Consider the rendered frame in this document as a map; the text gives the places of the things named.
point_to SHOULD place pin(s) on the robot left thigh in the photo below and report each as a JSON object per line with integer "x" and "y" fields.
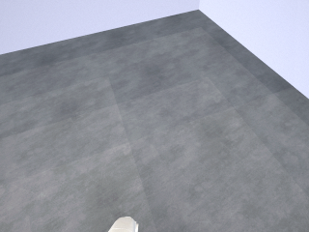
{"x": 124, "y": 224}

